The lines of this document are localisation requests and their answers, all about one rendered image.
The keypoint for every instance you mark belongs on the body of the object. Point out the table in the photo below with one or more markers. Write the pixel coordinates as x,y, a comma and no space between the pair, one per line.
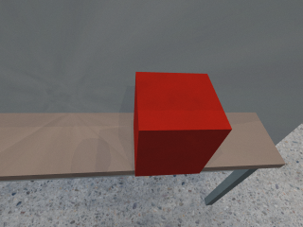
70,145

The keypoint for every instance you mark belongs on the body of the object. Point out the carton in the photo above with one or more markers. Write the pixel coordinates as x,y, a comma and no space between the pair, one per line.
179,123

